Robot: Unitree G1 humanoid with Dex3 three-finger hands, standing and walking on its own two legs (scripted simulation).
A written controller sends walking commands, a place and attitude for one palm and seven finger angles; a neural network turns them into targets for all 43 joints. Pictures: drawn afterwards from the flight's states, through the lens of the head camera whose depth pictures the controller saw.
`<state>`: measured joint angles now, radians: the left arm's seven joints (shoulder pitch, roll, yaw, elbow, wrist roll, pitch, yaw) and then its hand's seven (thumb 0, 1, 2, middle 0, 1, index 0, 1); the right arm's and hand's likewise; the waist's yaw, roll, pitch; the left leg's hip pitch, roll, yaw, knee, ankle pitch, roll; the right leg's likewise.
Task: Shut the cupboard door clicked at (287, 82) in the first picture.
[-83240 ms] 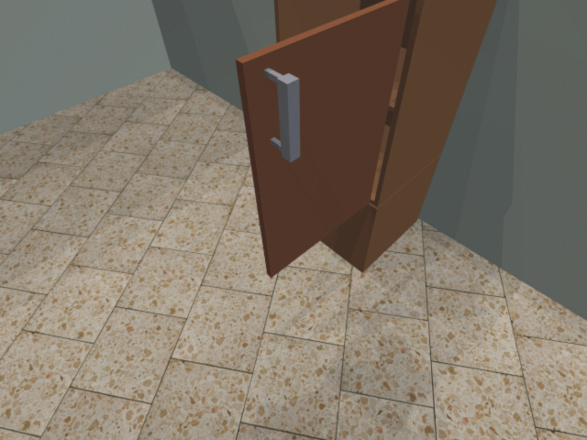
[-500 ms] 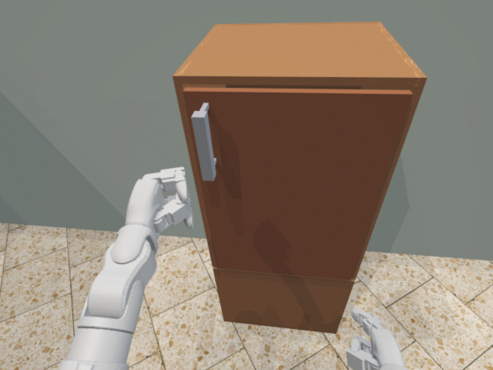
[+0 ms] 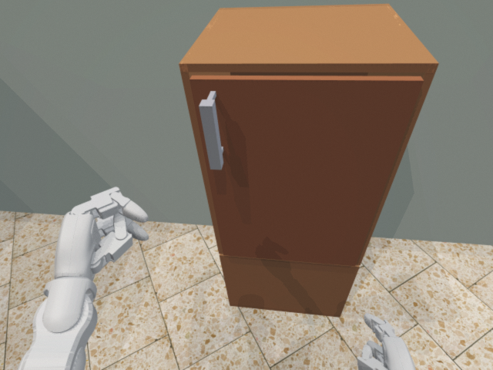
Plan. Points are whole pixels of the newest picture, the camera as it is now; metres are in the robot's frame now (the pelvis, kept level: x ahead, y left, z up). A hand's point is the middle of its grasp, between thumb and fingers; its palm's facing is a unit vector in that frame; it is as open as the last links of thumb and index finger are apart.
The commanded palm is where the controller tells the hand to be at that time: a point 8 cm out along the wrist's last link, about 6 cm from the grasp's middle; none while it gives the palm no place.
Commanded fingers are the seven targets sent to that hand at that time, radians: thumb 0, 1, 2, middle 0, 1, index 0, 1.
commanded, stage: draw the hand back to the body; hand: left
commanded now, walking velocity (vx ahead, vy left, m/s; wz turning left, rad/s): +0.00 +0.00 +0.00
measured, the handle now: (214, 131) +0.52 +0.11 +0.15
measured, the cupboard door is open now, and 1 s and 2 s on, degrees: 0 0 0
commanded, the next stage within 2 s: step back with the hand held close in 0.80 s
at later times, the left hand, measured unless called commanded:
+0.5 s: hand (39, 261) +0.20 +0.29 +0.16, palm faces +0.47 -0.78 -0.41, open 6.6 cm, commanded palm +0.16 +0.32 +0.17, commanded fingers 0.00 0.90 0.90 -0.20 -0.30 -0.20 -0.30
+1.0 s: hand (43, 254) +0.21 +0.28 +0.16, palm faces +0.45 -0.78 -0.43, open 7.4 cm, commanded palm +0.16 +0.32 +0.17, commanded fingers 0.00 0.90 0.90 -0.20 -0.30 -0.20 -0.30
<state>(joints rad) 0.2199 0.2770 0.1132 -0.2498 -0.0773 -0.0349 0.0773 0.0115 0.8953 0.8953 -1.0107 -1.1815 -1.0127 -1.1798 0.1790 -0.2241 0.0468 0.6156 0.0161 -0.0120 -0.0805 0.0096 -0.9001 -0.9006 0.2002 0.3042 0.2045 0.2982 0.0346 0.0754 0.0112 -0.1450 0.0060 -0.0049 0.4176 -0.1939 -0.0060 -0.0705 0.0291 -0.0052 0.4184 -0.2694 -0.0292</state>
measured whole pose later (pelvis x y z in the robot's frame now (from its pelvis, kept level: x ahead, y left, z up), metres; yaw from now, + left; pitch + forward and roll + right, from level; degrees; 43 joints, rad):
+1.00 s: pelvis +0.02 +0.02 +0.00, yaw +0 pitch -2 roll -1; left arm 0.46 0.36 0.36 -0.36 -0.07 -0.10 0.11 0.01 0.89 0.89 -0.21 -0.30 -0.21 -0.30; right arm 0.20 -0.23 0.02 0.62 0.02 -0.04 -0.08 0.01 -0.90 -0.90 0.20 0.30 0.21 0.30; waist 0.05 0.08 -0.02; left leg -0.18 0.00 0.00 0.44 -0.23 0.02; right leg -0.07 0.02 0.00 0.38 -0.27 -0.01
